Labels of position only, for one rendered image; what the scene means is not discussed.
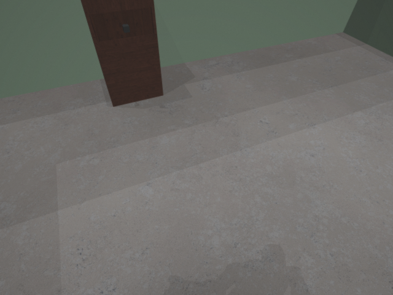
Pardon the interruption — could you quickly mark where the drawer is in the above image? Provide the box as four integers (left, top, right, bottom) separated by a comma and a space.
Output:
89, 7, 154, 42

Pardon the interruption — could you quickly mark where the handle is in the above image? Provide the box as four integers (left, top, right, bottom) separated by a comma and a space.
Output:
122, 24, 130, 33

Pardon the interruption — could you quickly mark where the cabinet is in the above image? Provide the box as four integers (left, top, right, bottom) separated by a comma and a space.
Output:
81, 0, 163, 107

